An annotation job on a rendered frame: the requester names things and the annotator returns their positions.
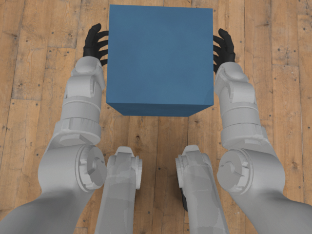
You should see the robot right thigh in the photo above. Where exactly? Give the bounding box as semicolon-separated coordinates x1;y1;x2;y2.
175;150;230;234

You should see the robot right foot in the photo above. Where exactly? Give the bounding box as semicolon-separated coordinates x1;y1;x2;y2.
180;188;188;211

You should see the carton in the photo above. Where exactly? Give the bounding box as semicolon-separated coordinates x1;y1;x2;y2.
106;4;214;117

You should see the left robot hand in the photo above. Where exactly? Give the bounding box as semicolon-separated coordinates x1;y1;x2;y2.
83;23;109;66

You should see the right robot hand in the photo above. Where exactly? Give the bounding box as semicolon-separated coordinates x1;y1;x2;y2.
213;28;235;74

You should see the right robot forearm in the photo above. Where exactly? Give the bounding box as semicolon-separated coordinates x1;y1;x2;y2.
214;62;279;160

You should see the robot right upper arm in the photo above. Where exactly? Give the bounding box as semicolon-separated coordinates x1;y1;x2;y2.
216;148;312;234

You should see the robot left upper arm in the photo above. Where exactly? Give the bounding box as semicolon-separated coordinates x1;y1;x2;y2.
0;143;107;234

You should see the left robot forearm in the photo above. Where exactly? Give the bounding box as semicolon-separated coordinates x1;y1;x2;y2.
43;56;106;155

